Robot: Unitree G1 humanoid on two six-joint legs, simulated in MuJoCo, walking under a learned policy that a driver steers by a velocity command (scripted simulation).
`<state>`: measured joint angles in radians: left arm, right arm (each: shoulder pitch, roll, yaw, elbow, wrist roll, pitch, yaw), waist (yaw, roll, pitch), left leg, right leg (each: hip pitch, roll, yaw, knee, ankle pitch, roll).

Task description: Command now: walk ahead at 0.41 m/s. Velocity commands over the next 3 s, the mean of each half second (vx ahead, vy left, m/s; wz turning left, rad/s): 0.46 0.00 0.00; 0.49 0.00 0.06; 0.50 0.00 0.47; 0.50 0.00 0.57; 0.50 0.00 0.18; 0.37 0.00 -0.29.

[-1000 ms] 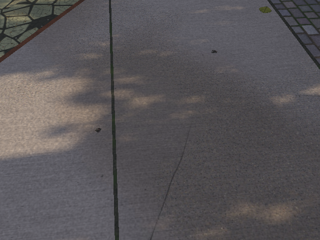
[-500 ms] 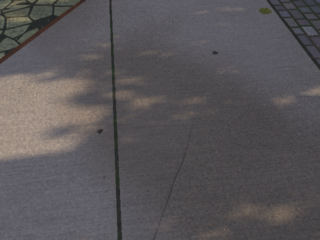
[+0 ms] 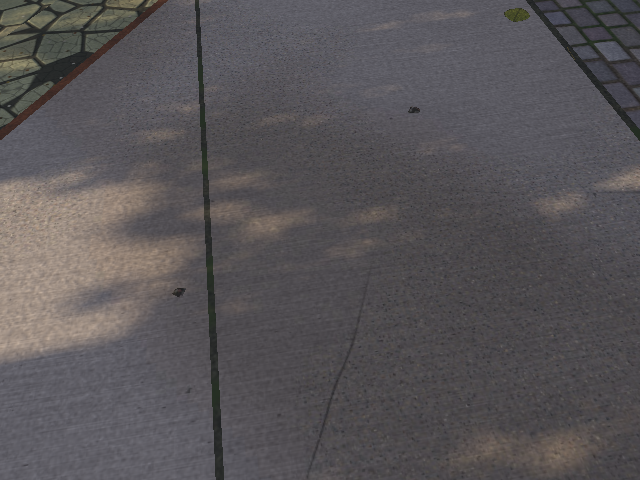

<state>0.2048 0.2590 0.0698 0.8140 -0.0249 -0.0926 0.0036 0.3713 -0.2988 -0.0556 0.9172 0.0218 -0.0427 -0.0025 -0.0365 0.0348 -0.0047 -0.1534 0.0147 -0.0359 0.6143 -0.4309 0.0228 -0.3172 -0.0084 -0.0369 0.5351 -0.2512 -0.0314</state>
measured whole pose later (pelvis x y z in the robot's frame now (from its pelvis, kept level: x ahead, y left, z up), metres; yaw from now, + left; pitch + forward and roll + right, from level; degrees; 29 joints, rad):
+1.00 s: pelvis +0.54 -0.01 +0.00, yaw +2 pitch +2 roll +2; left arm 0.03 0.25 0.02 0.74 -0.01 -0.11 -0.03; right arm 0.41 -0.28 -0.05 0.95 0.02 -0.05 0.00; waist -0.09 -0.03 0.02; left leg 0.05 -0.04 -0.01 0.31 -0.39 0.01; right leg -0.49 -0.05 0.01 0.47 -0.01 -0.04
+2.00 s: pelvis +1.06 +0.14 +0.00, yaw +35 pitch +2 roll +0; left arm 0.00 0.28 0.04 0.71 0.00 -0.11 -0.03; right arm 0.38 -0.29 -0.08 0.75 0.02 -0.04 -0.02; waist -0.09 -0.05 0.02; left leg -0.06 -0.10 -0.18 0.40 -0.37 0.07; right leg -0.55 -0.01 0.07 0.49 0.04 0.03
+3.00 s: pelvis +1.45 +0.46 +0.00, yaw +28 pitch +2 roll +2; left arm 0.12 0.27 0.05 0.71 0.00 -0.02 -0.06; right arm 0.25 -0.28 -0.07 0.82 0.01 -0.04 -0.03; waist -0.05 -0.03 0.04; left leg -0.03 -0.02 0.23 0.36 -0.35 0.02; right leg -0.57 -0.04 -0.03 0.62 -0.06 -0.02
